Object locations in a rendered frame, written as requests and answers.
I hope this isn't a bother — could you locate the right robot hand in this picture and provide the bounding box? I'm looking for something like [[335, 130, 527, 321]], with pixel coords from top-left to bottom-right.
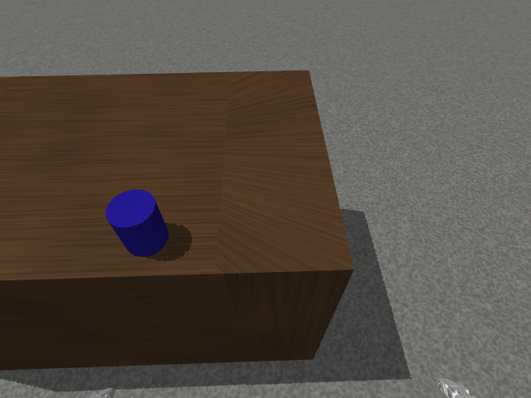
[[437, 378, 477, 398]]

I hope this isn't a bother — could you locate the can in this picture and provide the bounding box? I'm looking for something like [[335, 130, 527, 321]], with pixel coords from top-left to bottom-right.
[[105, 190, 168, 257]]

